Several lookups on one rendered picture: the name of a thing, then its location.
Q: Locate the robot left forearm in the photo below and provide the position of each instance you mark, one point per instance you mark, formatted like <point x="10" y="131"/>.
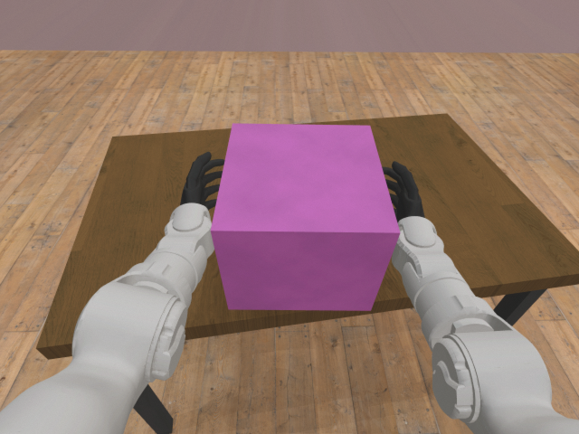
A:
<point x="178" y="262"/>

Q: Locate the robot left upper arm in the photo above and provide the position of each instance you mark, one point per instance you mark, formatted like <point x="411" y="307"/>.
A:
<point x="129" y="337"/>

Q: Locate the carton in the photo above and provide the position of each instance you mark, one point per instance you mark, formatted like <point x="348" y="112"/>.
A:
<point x="303" y="218"/>

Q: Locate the left robot hand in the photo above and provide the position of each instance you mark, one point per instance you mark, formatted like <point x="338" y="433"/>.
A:
<point x="194" y="189"/>

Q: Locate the table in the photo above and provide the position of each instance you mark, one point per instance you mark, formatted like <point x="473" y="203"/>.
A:
<point x="497" y="239"/>

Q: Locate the right robot hand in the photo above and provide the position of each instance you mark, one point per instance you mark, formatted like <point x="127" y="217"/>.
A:
<point x="407" y="200"/>

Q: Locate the robot right forearm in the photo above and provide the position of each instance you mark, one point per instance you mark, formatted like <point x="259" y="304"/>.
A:
<point x="438" y="292"/>

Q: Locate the robot right upper arm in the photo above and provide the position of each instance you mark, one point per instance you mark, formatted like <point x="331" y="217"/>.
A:
<point x="496" y="383"/>

